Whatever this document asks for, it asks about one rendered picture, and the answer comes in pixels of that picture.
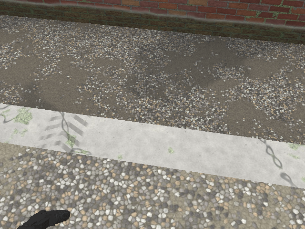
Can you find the left robot hand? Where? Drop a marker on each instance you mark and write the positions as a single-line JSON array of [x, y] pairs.
[[43, 219]]

